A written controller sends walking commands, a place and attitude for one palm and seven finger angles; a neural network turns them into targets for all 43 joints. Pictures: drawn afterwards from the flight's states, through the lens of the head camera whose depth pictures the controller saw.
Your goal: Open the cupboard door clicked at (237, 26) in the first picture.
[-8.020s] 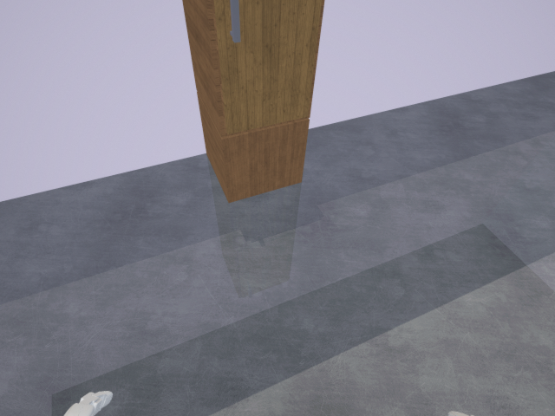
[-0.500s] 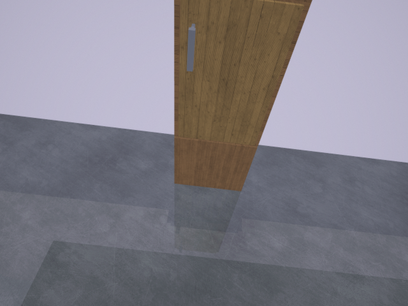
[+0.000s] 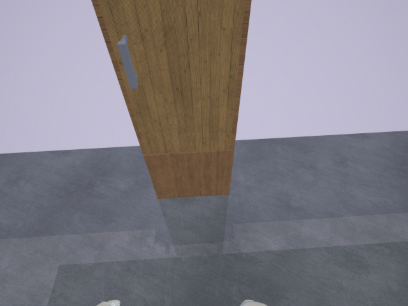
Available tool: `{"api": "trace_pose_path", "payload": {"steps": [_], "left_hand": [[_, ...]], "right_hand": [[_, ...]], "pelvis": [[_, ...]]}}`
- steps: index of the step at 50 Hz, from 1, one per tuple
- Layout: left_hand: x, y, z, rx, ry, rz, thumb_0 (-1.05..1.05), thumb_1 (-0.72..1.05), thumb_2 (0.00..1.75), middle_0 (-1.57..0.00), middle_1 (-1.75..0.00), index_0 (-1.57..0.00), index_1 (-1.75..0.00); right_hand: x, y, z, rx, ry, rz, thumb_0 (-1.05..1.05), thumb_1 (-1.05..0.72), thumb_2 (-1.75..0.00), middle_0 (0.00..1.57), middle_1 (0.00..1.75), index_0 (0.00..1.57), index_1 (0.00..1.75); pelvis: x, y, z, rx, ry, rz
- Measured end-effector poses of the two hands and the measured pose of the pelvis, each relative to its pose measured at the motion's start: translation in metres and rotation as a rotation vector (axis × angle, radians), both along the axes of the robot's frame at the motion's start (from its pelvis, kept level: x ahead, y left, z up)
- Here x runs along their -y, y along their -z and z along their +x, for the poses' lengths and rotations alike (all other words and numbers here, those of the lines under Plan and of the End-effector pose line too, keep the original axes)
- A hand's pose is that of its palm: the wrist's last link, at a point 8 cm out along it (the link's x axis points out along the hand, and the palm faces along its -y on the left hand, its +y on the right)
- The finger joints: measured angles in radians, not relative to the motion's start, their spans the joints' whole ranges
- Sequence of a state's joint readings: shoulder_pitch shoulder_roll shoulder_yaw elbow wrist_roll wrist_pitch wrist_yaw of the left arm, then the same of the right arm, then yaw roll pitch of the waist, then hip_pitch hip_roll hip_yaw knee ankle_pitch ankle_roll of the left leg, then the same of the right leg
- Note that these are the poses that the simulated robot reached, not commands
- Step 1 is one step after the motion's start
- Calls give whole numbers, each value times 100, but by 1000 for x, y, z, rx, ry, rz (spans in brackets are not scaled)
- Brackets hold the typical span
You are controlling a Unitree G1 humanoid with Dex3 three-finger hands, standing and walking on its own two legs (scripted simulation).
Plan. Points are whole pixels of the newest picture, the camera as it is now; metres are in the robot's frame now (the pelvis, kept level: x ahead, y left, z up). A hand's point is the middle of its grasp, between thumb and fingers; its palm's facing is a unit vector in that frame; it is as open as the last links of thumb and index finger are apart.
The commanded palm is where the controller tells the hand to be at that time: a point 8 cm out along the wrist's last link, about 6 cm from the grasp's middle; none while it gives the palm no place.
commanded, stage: take the last steps up to it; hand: left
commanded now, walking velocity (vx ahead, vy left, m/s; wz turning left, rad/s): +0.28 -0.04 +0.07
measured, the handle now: (129, 62) +0.72 +0.20 +0.10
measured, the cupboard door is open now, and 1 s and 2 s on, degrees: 0 0 0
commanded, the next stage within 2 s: come to a stop and stand still in 0.36 s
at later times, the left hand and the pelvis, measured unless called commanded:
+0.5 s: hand out of the picture +0.08 +0.10 -0.16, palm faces +0.17 -0.97 -0.15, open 7.3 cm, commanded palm none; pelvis +0.15 -0.04 +0.01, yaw +3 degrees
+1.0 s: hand (153, 291) +0.19 +0.12 -0.16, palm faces +0.10 -0.95 -0.31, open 7.4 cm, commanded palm none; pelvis +0.15 -0.09 +0.00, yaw +2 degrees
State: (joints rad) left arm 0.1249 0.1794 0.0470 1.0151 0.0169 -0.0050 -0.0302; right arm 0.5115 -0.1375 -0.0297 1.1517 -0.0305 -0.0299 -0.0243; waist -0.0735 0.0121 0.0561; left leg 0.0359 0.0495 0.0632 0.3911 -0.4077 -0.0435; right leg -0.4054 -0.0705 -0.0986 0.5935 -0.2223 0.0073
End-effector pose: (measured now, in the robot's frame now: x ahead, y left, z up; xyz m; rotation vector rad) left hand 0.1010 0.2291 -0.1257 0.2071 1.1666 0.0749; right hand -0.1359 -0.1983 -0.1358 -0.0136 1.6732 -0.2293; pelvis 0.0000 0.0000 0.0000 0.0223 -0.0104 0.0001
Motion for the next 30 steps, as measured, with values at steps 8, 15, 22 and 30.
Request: {"api": "trace_pose_path", "payload": {"steps": [8,15,22,30], "left_hand": [[41,-10,26,48,-106,11,-1,92,90,-20,-30,-20,-30],[48,-13,3,-77,-165,38,-2,95,90,-20,-30,-20,-30],[73,-2,-26,-241,-237,-33,-1,92,90,-20,-30,-20,-30],[83,14,-34,-418,-302,-100,0,91,90,-20,-30,-20,-30]], "right_hand": [[60,8,115,121,-75,-7,1,-91,-90,20,30,20,30],[86,-2,261,386,-159,-39,0,-92,-90,19,30,19,30],[71,-12,364,499,-243,-16,0,-92,-90,19,30,19,30],[27,-6,437,529,-320,-8,0,-92,-90,19,30,19,30]], "pelvis": [[39,-7,49,19,-32,-9],[52,-17,90,10,-42,-19],[50,-16,132,4,-50,-30],[29,-4,178,8,-47,-30]]}}
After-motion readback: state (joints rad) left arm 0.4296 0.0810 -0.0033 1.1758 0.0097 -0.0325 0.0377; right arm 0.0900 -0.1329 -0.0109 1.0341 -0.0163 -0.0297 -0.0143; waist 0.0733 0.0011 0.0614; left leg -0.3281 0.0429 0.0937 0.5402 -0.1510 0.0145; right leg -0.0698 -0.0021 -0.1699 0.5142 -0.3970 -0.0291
